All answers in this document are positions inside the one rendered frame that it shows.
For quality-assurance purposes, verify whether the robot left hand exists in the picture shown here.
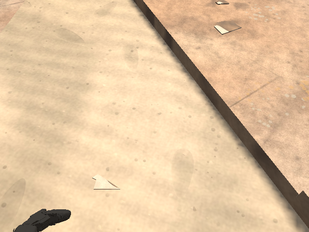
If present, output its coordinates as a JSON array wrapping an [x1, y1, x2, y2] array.
[[13, 209, 71, 232]]

